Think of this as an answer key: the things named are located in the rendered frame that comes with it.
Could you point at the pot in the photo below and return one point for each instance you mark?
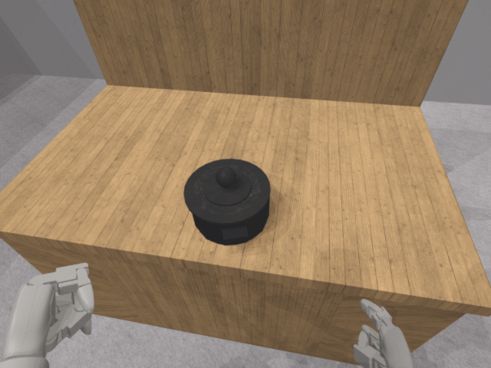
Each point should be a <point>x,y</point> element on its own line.
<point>234,234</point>

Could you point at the knob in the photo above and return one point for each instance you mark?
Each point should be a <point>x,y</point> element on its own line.
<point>225,177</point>

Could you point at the lid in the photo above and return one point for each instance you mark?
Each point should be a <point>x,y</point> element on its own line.
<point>218,205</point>

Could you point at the table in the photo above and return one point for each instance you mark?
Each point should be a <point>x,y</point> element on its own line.
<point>324,97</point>

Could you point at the robot left hand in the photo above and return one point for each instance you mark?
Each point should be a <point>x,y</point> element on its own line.
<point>28,331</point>

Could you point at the robot right hand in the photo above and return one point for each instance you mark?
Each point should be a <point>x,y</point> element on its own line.
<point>389,346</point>

